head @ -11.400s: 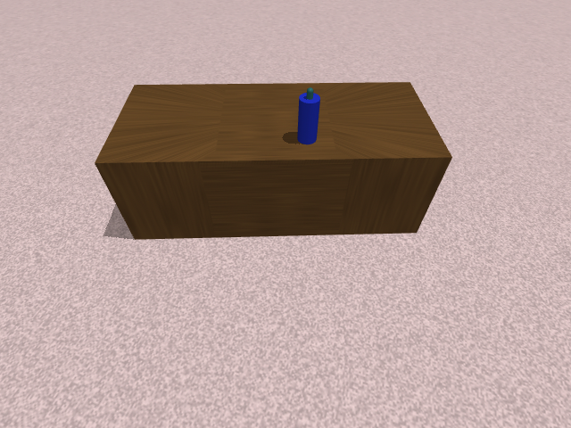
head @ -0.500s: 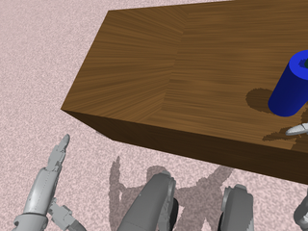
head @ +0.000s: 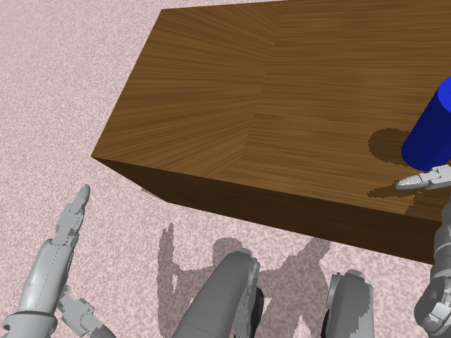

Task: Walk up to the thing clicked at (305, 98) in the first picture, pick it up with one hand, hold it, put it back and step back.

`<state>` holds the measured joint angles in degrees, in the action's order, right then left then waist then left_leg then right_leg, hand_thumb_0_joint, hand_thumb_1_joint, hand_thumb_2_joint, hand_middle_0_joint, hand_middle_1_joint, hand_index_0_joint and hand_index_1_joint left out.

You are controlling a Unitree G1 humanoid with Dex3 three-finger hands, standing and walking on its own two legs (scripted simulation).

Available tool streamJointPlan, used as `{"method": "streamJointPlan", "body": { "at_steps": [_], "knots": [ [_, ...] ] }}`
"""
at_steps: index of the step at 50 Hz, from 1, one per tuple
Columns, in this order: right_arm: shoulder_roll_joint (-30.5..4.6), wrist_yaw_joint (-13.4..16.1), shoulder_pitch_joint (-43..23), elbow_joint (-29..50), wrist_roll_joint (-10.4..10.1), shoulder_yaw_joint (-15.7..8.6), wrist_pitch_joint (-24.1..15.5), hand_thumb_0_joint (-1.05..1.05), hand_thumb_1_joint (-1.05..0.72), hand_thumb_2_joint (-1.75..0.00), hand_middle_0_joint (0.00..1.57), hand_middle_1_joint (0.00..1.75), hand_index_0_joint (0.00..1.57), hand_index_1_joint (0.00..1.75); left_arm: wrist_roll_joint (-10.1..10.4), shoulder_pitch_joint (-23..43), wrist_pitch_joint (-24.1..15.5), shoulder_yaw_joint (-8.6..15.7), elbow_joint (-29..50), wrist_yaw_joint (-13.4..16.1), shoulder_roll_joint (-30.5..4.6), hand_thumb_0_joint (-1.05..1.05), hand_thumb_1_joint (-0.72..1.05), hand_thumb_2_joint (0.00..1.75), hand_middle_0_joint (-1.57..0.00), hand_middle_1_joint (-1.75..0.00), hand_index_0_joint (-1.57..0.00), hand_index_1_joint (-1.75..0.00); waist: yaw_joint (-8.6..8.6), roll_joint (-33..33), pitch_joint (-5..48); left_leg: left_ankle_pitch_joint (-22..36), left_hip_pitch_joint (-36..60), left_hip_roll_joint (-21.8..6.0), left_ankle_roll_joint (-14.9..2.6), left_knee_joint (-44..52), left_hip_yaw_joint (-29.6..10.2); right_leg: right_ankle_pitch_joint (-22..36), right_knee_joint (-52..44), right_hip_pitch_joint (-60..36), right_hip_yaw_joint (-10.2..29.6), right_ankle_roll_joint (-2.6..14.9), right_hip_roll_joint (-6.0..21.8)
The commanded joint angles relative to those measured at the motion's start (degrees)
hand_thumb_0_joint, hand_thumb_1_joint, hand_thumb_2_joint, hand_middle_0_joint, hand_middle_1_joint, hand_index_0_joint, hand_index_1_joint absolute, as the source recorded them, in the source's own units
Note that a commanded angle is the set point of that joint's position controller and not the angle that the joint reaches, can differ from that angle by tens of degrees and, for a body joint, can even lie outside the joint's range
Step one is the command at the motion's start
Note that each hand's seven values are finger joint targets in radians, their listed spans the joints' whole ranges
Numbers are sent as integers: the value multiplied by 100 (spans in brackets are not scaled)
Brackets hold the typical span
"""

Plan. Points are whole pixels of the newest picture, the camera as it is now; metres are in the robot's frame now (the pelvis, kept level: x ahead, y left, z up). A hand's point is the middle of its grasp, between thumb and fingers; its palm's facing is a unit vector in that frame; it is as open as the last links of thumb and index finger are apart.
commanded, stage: close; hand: right
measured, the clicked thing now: (448, 122) +0.51 -0.23 -0.02
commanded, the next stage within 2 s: settle in 0.88 s
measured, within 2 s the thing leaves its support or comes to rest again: leaves its support in 1.26 s
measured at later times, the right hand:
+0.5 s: hand (439, 134) +0.50 -0.23 -0.05, palm faces +0.22 +0.98 +0.01, open 15.1 cm
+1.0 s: hand (444, 136) +0.50 -0.24 -0.04, palm faces +0.23 +0.97 +0.02, open 10.2 cm
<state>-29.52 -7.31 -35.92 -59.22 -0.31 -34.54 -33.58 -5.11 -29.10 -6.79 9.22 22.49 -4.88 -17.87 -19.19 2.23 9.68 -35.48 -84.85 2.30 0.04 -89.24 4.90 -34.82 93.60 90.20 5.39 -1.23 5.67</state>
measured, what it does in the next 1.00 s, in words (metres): stands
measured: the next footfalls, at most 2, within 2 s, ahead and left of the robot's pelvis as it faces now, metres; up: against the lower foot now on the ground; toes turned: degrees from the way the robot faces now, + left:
none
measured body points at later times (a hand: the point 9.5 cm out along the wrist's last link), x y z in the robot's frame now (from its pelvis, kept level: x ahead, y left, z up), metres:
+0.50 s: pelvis +0.00 +0.00 -0.01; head +0.18 -0.09 +0.39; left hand +0.18 +0.26 +0.11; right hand +0.49 -0.29 -0.05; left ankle +0.05 +0.13 -0.54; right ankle +0.06 -0.13 -0.54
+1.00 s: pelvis -0.01 +0.00 +0.00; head +0.18 -0.09 +0.40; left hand +0.17 +0.25 +0.12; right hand +0.48 -0.29 -0.04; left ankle +0.05 +0.13 -0.54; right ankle +0.06 -0.13 -0.54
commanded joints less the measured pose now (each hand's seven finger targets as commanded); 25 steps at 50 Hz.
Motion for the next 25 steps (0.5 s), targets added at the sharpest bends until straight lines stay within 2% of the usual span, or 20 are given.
{"method": "streamJointPlan", "body": {
  "at_steps": [1,2,4,6,7,9,10,11,12,13,14,15,17,19,20,22,23,24,25],
  "knots": [
    [-1275,134,-1858,953,20,-23,-419,0,61,0,25,6,25,6,54,-320,-198,707,665,144,-853,0,-57,7,-5,-5,-4,-5,203,-1906,2851,1763,1133,149,-120,942,-162,1687,-954,-2760,-75,176,-207],
    [-1136,144,-1896,845,18,32,-426,0,60,0,28,7,27,7,49,-242,-190,649,737,145,-823,0,-57,6,-5,-5,-4,-5,107,-1737,2693,1695,1154,145,-119,952,-158,1487,-965,-2538,-72,188,-220],
    [-1453,216,-2124,1024,60,-128,-488,0,59,0,29,9,28,9,58,-94,-195,733,1062,180,-973,0,-57,6,-4,-5,-4,-5,121,-1720,2935,1604,1367,125,-116,1021,-225,1303,-1038,-2513,-59,201,-228],
    [-1505,244,-2261,978,115,-111,-493,0,58,0,30,12,30,12,60,-40,-161,886,1318,211,-1157,0,-56,6,-4,-5,-4,-5,-27,-1651,3097,1563,1551,107,-92,1113,-267,1202,-1058,-2594,-48,212,-228],
    [-1581,255,-2165,910,125,-156,-468,0,56,0,29,13,28,13,65,-64,-135,904,1310,221,-1201,0,-56,6,-4,-5,-4,-5,14,-1613,3131,1586,1555,117,-92,1116,-263,1251,-1058,-2575,-35,218,-229],
    [-1141,174,-1961,412,93,67,-402,0,56,-5,35,19,35,19,83,-314,-81,887,815,200,-1071,0,-56,6,-4,-5,-4,-5,-88,-1778,2707,1516,1137,148,-141,1017,-150,1277,-1119,-2577,-20,194,-251],
    [-1210,172,-1861,449,89,5,-387,0,54,-7,37,21,37,21,97,-295,-89,877,929,189,-1063,0,-56,6,-4,-5,-4,-5,-14,-1780,2801,1546,1116,158,-145,988,-116,1377,-1138,-2639,-2,198,-239],
    [-1227,152,-1943,488,110,40,-373,0,56,-7,38,22,38,22,110,-293,-102,985,953,193,-1139,0,-56,6,-4,-5,-4,-5,-67,-1882,2906,1572,1065,143,-152,944,-110,1467,-1096,-2765,4,188,-235],
    [-1285,159,-2065,637,128,19,-373,0,55,-6,37,21,37,21,93,-314,-111,908,1065,175,-1090,0,-56,6,-4,-5,-4,-5,-39,-1930,3049,1604,1084,138,-154,923,-96,1547,-1080,-2861,9,183,-225],
    [-1196,129,-2213,651,126,103,-354,0,54,-5,38,21,38,21,100,-301,-112,868,1032,168,-1070,0,-56,6,-4,-5,-4,-5,-105,-1937,3041,1596,967,135,-158,879,-69,1596,-1035,-2931,27,169,-213],
    [-1213,137,-2284,645,131,120,-358,0,55,-5,40,21,40,22,74,-327,-104,757,938,150,-973,0,-55,6,-4,-5,-4,-5,-35,-2042,2950,1612,884,146,-167,837,-73,1647,-1011,-2867,19,166,-200],
    [-1167,137,-2377,536,108,135,-368,0,53,-7,44,24,43,24,74,-373,-90,694,703,141,-859,0,-56,6,-4,-5,-4,-5,-68,-2038,2774,1594,790,148,-161,798,-75,1570,-935,-2710,5,172,-213],
    [-1620,198,-2594,775,152,-67,-415,0,52,-11,49,29,49,29,86,-183,-111,792,875,173,-1013,0,-56,6,-4,-5,-4,-5,-8,-2072,2977,1541,894,140,-163,794,-90,1462,-973,-2714,12,162,-217],
    [-1464,216,-2595,774,229,100,-388,0,47,-14,53,33,53,33,64,-47,-112,962,1121,207,-1177,0,-56,6,-4,-5,-4,-5,-137,-2158,3072,1465,823,135,-168,808,-77,1434,-1019,-2960,17,139,-201],
    [-1517,238,-2621,837,241,79,-379,0,45,-18,57,36,57,37,64,-96,-110,1073,1203,216,-1296,0,-55,6,-4,-5,-4,-5,-127,-2234,3217,1513,888,134,-164,855,-91,1480,-1039,-3092,12,138,-205],
    [-1417,249,-2304,675,234,78,-328,0,44,-25,66,46,66,46,76,-259,-84,992,995,188,-1184,0,-56,6,-4,-5,-4,-5,-43,-2317,3150,1640,835,146,-176,799,-31,1781,-1044,-3192,25,110,-200],
    [-1468,257,-2099,686,230,26,-293,0,42,-26,68,47,68,47,86,-328,-57,975,835,169,-1128,0,-56,6,-4,-5,-4,-5,66,-2395,3115,1679,835,160,-181,803,-26,1913,-1067,-3227,13,108,-193],
    [-1481,245,-1995,623,212,0,-257,0,42,-27,71,49,71,49,101,-342,-58,1009,845,147,-1170,0,-55,6,-4,-5,-4,-5,93,-2443,3143,1670,791,149,-192,771,-10,2004,-1065,-3304,16,88,-190],
    [-1479,233,-2085,758,212,16,-261,0,43,-27,73,51,74,51,86,-379,-55,942,799,124,-1076,0,-56,6,-4,-5,-3,-5,104,-2488,3140,1676,832,159,-196,790,-25,1975,-1065,-3229,6,99,-194]
  ]
}}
